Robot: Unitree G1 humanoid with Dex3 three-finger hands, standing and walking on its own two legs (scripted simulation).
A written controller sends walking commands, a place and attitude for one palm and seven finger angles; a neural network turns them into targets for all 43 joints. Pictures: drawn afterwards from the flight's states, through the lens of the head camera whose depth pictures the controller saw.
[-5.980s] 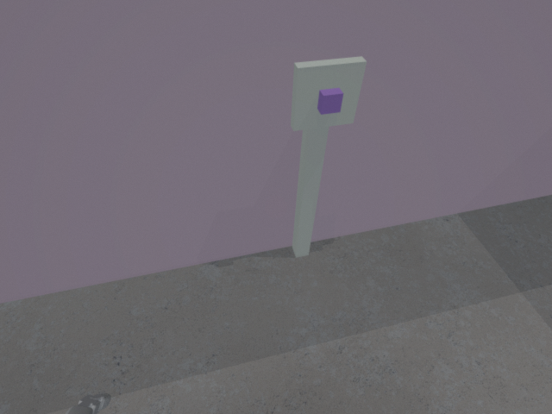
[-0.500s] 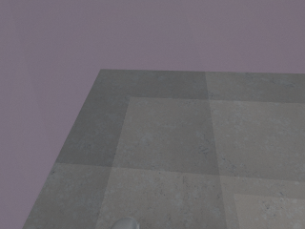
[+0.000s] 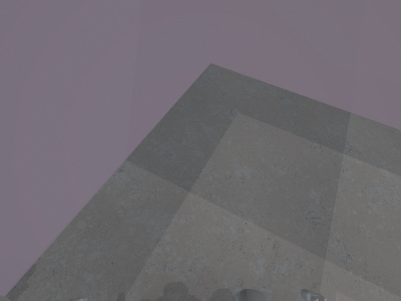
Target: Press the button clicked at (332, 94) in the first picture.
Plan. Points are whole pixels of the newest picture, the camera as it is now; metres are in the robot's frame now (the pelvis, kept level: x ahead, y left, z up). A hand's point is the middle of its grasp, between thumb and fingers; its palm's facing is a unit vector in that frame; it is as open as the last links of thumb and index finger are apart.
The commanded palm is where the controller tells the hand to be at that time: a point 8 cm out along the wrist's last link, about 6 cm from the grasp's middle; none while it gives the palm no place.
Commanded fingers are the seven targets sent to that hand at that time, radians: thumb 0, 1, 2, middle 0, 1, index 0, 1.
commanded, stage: turn to face it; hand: left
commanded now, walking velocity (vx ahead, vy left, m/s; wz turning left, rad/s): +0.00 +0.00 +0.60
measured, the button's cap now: out of the picture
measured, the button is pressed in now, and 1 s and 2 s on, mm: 0 0 0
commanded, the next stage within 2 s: take the last steps up to it in 1.80 s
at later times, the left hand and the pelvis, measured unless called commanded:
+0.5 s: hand out of the picture +0.02 +0.16 -0.14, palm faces +0.32 -0.91 -0.27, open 7.4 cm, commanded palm none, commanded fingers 0.00 0.90 0.90 -0.20 -0.30 -0.20 -0.30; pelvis -0.01 -0.05 +0.00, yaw +19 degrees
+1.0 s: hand out of the picture -0.10 +0.24 -0.16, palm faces +0.61 -0.75 -0.24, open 7.4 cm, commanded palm none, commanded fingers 0.00 0.90 0.90 -0.20 -0.30 -0.20 -0.30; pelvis -0.05 +0.00 +0.00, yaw +36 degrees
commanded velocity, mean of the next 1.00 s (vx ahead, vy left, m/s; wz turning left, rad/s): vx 0.00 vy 0.00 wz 0.60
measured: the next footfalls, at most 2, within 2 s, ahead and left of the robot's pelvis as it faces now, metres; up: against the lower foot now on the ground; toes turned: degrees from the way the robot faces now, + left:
right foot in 0.22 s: +0.06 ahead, -0.14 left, +0.00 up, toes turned +6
left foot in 0.68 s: -0.04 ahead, +0.10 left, +0.00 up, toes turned +32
